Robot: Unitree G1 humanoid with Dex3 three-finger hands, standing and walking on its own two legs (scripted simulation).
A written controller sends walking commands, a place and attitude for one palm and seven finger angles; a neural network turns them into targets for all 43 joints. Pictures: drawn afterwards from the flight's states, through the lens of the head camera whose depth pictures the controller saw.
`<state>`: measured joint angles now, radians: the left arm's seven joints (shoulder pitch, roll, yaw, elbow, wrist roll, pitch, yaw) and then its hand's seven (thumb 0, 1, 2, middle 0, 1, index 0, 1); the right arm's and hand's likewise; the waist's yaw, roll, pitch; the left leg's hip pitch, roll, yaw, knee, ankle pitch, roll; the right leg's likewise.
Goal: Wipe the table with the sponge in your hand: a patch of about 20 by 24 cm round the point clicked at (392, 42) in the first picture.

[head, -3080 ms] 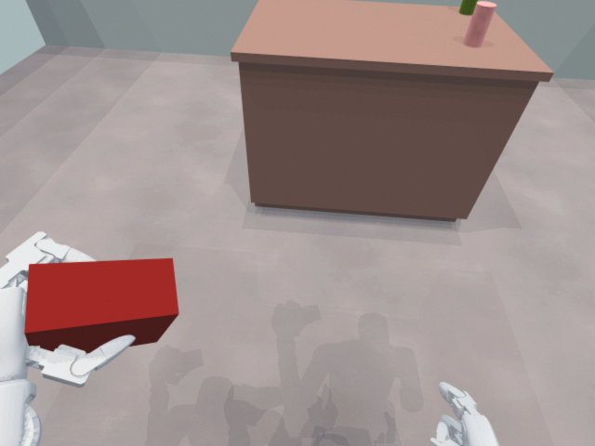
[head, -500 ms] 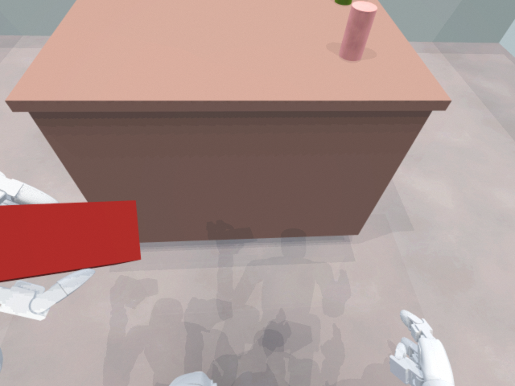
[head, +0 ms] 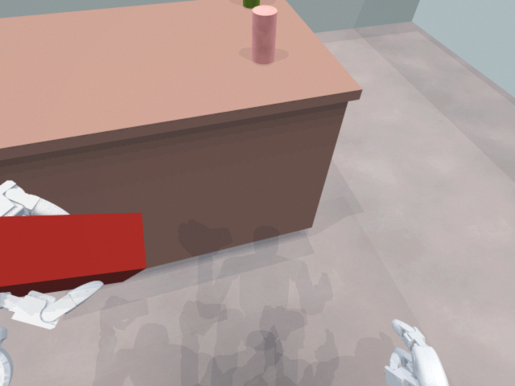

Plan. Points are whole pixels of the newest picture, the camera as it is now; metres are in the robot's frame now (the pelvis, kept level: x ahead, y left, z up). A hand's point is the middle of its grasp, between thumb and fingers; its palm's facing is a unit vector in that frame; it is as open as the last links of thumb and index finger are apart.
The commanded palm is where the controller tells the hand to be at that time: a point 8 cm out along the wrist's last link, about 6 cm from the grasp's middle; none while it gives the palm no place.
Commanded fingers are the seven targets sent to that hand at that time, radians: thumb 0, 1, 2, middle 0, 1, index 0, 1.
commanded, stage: turn to face it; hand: left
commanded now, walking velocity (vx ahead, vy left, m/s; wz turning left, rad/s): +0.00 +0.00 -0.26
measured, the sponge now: (93, 254) +0.23 +0.20 +0.16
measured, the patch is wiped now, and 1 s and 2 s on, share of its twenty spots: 0.00 0.00 0.00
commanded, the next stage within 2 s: take the last steps up to it in 0.02 s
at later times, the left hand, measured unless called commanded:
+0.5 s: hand (89, 270) +0.21 +0.18 +0.18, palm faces +0.31 -0.84 -0.44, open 10.1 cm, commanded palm +0.16 +0.24 +0.18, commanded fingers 0.00 0.10 1.30 -1.20 -1.60 -1.20 -1.60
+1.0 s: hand (103, 219) +0.27 +0.19 +0.17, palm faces +0.37 -0.81 -0.47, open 10.1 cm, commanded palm +0.22 +0.24 +0.18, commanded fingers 0.00 0.10 1.30 -1.20 -1.60 -1.20 -1.60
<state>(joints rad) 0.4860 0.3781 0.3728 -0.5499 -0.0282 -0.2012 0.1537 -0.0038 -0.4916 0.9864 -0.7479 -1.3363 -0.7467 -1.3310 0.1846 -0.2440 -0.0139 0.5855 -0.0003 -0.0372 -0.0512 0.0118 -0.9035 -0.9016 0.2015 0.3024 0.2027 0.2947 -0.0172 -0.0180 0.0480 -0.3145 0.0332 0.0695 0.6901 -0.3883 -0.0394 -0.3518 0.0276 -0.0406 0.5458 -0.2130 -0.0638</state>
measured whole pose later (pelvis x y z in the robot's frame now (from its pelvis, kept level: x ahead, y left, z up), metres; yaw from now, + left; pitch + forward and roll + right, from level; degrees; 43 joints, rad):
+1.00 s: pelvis +0.04 -0.03 -0.01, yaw -4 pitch -1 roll +0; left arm 0.45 0.37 0.35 -0.46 0.00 -0.22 0.16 0.00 -0.49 0.99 -0.75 -1.34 -0.75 -1.33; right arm 0.23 -0.15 0.03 0.64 0.00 -0.10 -0.06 0.01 -0.90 -0.90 0.20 0.30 0.21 0.30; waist 0.02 0.05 0.03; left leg -0.28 0.10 0.09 0.71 -0.40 0.00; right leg -0.30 -0.04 -0.16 0.60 -0.26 -0.02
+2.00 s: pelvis +0.28 -0.03 -0.01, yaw -6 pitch -1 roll +2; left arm 0.43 0.41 0.38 -0.51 -0.02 -0.24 0.17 0.00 -0.49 0.99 -0.75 -1.34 -0.75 -1.33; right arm 0.17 -0.20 -0.04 0.59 0.01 -0.07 -0.06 0.01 -0.91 -0.90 0.20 0.30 0.20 0.29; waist 0.00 -0.05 0.07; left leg -0.32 0.06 0.17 0.59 -0.24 0.02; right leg -0.34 -0.07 -0.07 1.00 -0.55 0.01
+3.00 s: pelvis +0.29 +0.00 +0.01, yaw -8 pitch -2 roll +0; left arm 0.38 0.34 0.38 -0.40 -0.01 -0.18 0.14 0.00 -0.49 1.00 -0.75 -1.34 -0.74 -1.34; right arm 0.25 -0.18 0.06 0.59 -0.02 -0.14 -0.02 0.01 -0.90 -0.90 0.20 0.30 0.20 0.30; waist 0.02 0.00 0.08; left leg -0.20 0.00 0.14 0.47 -0.24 0.05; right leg -0.27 -0.04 -0.02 0.45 -0.15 0.02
